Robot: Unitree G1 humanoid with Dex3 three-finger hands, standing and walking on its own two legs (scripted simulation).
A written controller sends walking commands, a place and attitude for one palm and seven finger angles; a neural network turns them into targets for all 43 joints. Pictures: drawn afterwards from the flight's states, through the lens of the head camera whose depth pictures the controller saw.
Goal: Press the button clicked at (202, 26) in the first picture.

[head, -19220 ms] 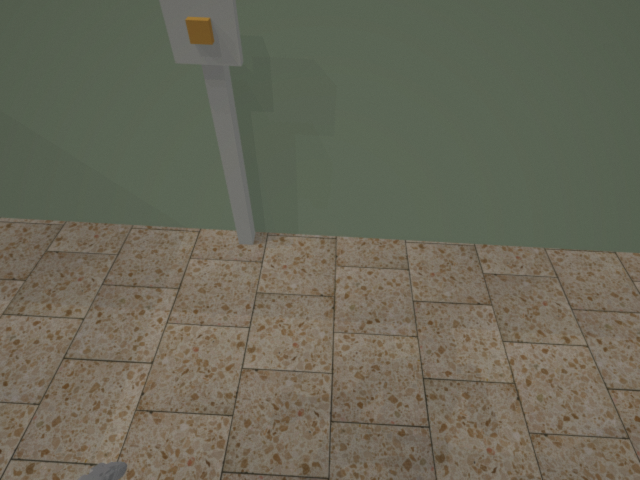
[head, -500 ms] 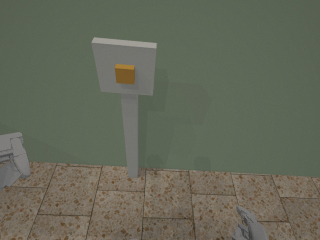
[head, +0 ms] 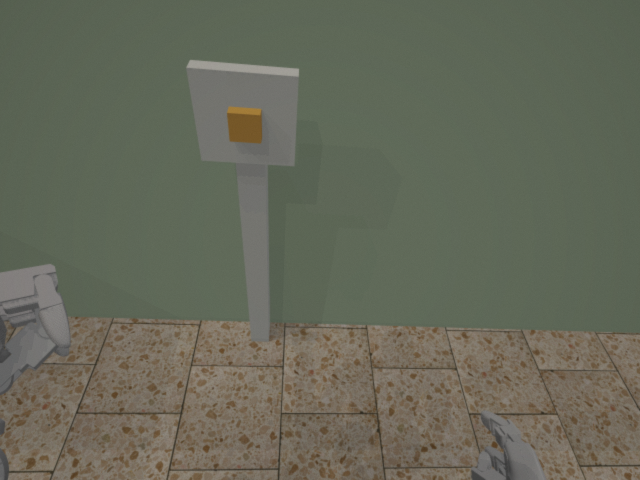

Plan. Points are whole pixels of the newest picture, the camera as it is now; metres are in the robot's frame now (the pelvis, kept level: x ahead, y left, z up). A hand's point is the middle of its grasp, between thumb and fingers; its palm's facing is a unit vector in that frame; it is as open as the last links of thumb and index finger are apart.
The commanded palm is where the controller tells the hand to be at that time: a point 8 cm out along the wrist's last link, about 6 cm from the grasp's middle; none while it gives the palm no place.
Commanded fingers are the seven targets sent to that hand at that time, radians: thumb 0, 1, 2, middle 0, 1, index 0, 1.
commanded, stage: stop stepping back and stand still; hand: left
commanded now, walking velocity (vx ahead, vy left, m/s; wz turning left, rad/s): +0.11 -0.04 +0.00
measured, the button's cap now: (245, 124) +0.65 +0.19 +0.10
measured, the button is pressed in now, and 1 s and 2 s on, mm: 0 0 0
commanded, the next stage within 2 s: let the arm hang, fingers relaxed in 0.70 s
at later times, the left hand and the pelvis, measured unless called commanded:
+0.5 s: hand out of the picture +0.10 +0.25 +0.18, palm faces +0.36 -0.84 -0.40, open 3.1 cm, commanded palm +0.04 +0.29 +0.19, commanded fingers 0.00 0.90 0.90 -1.30 -1.50 -1.30 -1.50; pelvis -0.09 +0.01 +0.01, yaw +1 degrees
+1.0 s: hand out of the picture +0.05 +0.24 -0.11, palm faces +0.12 -0.94 -0.31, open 3.0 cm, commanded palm none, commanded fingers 0.00 0.90 0.90 -0.90 -1.06 -0.90 -1.06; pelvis -0.08 +0.02 -0.01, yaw +6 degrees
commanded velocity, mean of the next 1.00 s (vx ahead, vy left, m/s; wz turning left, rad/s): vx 0.11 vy -0.02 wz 0.00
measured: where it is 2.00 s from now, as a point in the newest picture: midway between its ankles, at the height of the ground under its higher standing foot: outside the picture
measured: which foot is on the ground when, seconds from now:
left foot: down 0.00-0.12, up 0.14-0.30, down 0.32-1.00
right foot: down 0.00-0.32, up 0.34-0.54, down 0.56-1.00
